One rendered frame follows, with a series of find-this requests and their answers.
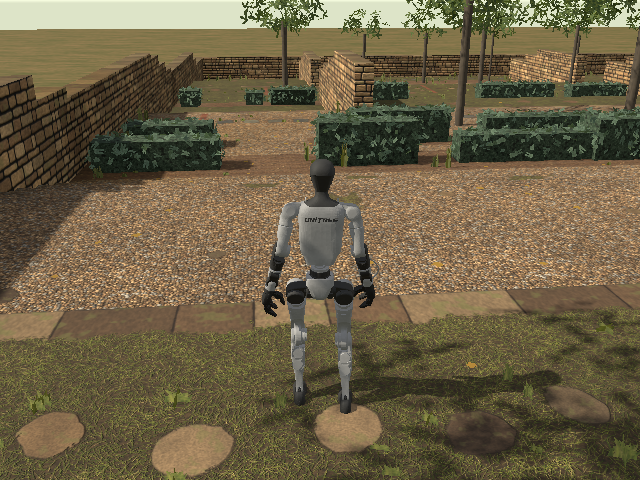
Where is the right robot upper arm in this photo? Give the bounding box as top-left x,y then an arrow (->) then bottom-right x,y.
342,202 -> 366,258

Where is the robot left shin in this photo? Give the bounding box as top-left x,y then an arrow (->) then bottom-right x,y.
291,328 -> 305,392

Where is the right robot forearm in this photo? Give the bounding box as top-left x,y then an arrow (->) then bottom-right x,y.
355,243 -> 373,287

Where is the left robot hand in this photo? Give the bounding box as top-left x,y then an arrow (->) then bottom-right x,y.
262,289 -> 285,317

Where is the left robot upper arm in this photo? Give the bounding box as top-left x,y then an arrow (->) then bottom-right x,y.
275,202 -> 301,258

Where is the right robot hand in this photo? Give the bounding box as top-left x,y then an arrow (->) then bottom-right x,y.
354,284 -> 375,308

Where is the left robot forearm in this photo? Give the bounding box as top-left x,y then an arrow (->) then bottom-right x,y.
265,242 -> 285,291

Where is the robot left foot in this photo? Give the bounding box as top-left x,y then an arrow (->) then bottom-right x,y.
293,381 -> 307,406

